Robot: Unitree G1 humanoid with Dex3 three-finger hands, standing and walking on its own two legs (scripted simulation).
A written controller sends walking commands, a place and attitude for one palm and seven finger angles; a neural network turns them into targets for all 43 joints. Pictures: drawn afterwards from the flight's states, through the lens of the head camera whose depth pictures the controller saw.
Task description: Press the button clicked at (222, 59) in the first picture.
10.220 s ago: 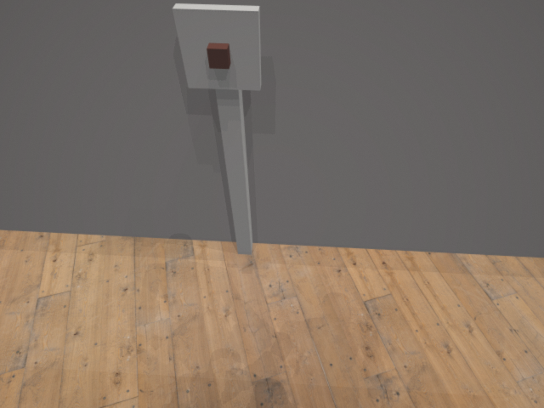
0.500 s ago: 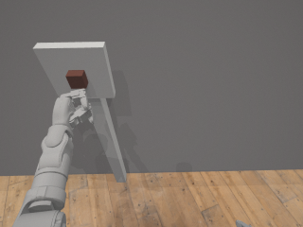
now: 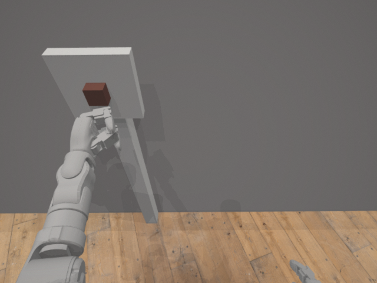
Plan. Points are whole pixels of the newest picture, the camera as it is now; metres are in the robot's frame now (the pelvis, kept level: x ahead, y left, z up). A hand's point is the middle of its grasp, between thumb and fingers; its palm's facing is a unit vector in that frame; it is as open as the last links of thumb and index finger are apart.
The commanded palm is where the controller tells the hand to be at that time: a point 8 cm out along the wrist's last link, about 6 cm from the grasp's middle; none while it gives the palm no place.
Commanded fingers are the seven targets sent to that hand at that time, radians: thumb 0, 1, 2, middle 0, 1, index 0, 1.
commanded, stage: press the button with the knuckle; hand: left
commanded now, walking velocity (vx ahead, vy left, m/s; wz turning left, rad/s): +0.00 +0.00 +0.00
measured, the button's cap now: (97, 93) +0.49 +0.23 +0.15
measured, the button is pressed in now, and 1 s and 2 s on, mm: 0 10 0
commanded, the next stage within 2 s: hold the button down briefly in 1.02 s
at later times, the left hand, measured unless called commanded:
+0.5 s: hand (116, 120) +0.43 +0.18 +0.12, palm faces +0.06 -1.00 +0.00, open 3.1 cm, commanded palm +0.41 +0.23 +0.12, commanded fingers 0.00 0.90 0.90 -1.30 -1.50 -1.30 -1.50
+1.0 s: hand (116, 114) +0.45 +0.19 +0.12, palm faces +0.05 -1.00 +0.00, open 3.6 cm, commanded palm +0.44 +0.24 +0.12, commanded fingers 0.00 0.90 0.90 -1.30 -1.50 -1.30 -1.50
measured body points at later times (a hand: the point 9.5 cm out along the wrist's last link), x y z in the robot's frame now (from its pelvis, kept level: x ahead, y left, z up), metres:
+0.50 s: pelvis +0.00 +0.00 +0.00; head +0.03 +0.00 +0.45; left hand +0.42 +0.23 +0.12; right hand +0.08 -0.26 -0.12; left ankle -0.01 +0.11 -0.73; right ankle +0.01 -0.11 -0.73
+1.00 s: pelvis -0.02 +0.00 -0.01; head +0.03 +0.01 +0.44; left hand +0.44 +0.24 +0.12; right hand +0.02 -0.26 -0.13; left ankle -0.01 +0.11 -0.73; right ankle +0.01 -0.11 -0.73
